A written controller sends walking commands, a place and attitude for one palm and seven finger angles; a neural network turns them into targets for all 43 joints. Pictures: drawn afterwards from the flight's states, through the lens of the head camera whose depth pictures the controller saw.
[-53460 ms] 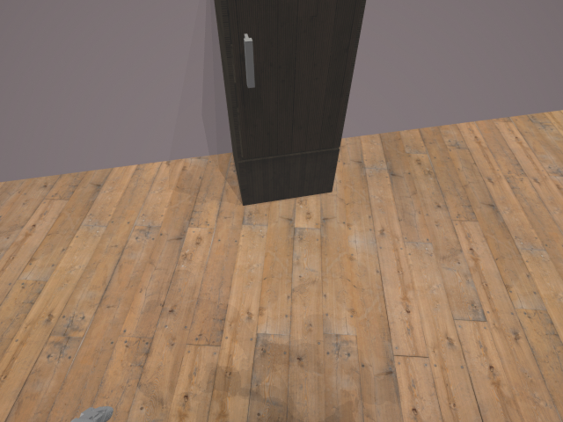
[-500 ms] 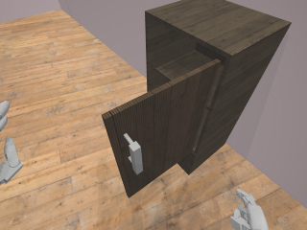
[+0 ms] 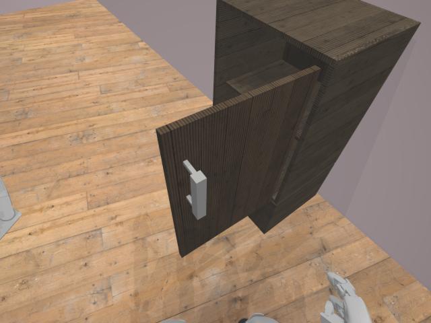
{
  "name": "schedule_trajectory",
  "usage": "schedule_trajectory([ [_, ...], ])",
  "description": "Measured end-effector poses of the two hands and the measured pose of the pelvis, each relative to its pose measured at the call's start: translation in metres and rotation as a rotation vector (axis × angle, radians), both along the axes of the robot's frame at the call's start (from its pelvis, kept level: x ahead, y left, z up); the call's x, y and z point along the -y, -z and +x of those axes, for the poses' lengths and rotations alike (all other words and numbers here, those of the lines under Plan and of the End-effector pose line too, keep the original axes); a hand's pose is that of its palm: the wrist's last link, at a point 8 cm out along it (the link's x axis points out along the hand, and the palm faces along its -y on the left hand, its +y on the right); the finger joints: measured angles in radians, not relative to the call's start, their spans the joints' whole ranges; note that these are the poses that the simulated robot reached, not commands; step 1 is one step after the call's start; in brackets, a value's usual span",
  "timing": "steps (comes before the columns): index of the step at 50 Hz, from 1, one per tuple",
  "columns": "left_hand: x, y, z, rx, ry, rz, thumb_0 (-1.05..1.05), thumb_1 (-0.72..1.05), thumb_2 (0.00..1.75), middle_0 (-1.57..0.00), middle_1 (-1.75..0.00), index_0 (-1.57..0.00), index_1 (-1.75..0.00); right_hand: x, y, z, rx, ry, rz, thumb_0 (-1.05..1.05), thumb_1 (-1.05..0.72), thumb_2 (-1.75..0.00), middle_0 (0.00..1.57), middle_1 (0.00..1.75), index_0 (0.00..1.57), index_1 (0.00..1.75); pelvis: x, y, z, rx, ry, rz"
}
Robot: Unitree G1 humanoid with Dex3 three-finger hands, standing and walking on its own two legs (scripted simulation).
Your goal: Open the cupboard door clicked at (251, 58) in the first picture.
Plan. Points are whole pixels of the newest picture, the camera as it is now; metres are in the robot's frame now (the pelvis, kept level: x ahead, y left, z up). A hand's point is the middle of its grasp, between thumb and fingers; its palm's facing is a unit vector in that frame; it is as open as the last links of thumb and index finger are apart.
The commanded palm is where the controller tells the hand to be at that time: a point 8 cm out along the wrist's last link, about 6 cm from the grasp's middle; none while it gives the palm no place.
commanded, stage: step back with the hand held close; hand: left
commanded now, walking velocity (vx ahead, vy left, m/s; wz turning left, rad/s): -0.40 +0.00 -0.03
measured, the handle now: (193, 190) +0.39 +0.08 -0.01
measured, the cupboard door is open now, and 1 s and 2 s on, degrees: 88 88 88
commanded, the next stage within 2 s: stop stepping back and stand still in 0.74 s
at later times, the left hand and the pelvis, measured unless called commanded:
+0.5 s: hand (29, 238) +0.18 +0.24 +0.18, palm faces +0.36 -0.79 -0.50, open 7.4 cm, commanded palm +0.09 +0.29 +0.20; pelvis -0.04 -0.01 +0.01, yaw +2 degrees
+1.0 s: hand out of the picture +0.05 +0.18 +0.18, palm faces +0.29 -0.79 -0.54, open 7.4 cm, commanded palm -0.02 +0.23 +0.20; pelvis -0.17 -0.06 +0.02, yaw -3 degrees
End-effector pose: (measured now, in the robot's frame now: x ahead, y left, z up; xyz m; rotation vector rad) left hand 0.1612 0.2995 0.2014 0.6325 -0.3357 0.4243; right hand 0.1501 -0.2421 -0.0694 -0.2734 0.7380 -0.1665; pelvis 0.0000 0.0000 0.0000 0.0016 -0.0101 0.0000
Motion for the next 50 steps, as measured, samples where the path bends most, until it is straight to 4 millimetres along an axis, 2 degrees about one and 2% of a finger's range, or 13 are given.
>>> schedule_trajectory([
  [9, 0.002, 0.003, 0.003, -0.014, 0.053, 0.011, 0.02, 0.89, 0.9, -0.22, -0.3, -0.21, -0.31, -0.002, -0.004, 0.002, 0.006, 0.003, -0.016, 0.01, -0.9, -0.9, 0.21, 0.3, 0.21, 0.3, -0.004, 0.0, -0.007, -0.022, -0.013, -0.005],
  [15, 0.003, -0.007, -0.007, 0.003, 0.024, 0.025, 0.02, 0.89, 0.9, -0.22, -0.3, -0.21, -0.31, -0.007, -0.005, 0.008, 0.0, -0.028, 0.01, 0.01, -0.9, -0.9, 0.21, 0.3, 0.21, 0.3, 0.006, -0.004, -0.004, -0.043, -0.013, -0.013],
  [20, 0.02, 0.001, -0.009, -0.026, 0.053, -0.036, 0.02, 0.89, 0.9, -0.21, -0.3, -0.21, -0.3, -0.005, -0.007, 0.012, 0.007, -0.051, 0.031, 0.01, -0.9, -0.9, 0.21, 0.3, 0.21, 0.3, 0.015, -0.008, -0.019, -0.047, -0.008, -0.017],
  [23, 0.025, 0.004, -0.013, -0.058, 0.094, -0.05, 0.02, 0.89, 0.9, -0.22, -0.3, -0.21, -0.3, -0.001, -0.013, 0.006, 0.01, -0.027, 0.025, 0.01, -0.9, -0.9, 0.21, 0.3, 0.21, 0.3, 0.014, -0.01, -0.03, -0.062, -0.023, -0.016],
  [27, 0.016, 0.006, -0.031, -0.1, 0.104, -0.029, 0.01, 0.89, 0.9, -0.22, -0.3, -0.21, -0.31, 0.001, -0.023, -0.01, 0.0, -0.008, -0.016, 0.01, -0.9, -0.9, 0.21, 0.3, 0.21, 0.3, 0.009, -0.013, -0.045, -0.084, -0.031, -0.007],
  [30, 0.004, 0.006, -0.05, -0.114, 0.092, 0.007, 0.01, 0.89, 0.9, -0.22, -0.3, -0.22, -0.31, 0.001, -0.023, -0.026, -0.001, 0.001, -0.044, 0.01, -0.9, -0.9, 0.21, 0.3, 0.2, 0.3, 0.005, -0.011, -0.061, -0.078, -0.048, -0.014],
  [35, -0.001, -0.005, -0.085, -0.1, 0.02, -0.034, 0.02, 0.89, 0.9, -0.22, -0.3, -0.21, -0.31, -0.008, -0.026, -0.059, -0.016, -0.034, -0.012, 0.01, -0.9, -0.9, 0.21, 0.3, 0.2, 0.3, 0.008, -0.023, -0.08, -0.07, -0.026, -0.038],
  [42, 0.028, -0.006, -0.111, -0.095, 0.034, -0.098, 0.02, 0.89, 0.9, -0.21, -0.3, -0.21, -0.3, -0.009, -0.018, -0.102, -0.004, -0.07, 0.071, 0.01, -0.9, -0.9, 0.21, 0.3, 0.21, 0.3, 0.027, -0.026, -0.121, -0.073, 0.017, -0.031],
  [46, 0.057, -0.002, -0.127, -0.129, 0.089, -0.038, 0.02, 0.89, 0.9, -0.21, -0.3, -0.21, -0.3, 0.01, -0.009, -0.126, 0.028, -0.059, 0.108, 0.01, -0.9, -0.9, 0.21, 0.3, 0.21, 0.3, 0.048, -0.015, -0.153, -0.083, 0.045, 0.003],
  [50, 0.078, -0.007, -0.149, -0.18, 0.129, -0.027, 0.02, 0.89, 0.9, -0.22, -0.3, -0.21, -0.3, 0.038, -0.013, -0.164, -0.019, 0.005, 0.097, 0.01, -0.9, -0.9, 0.21, 0.3, 0.21, 0.3, 0.058, -0.025, -0.173, -0.079, 0.06, 0.023],
])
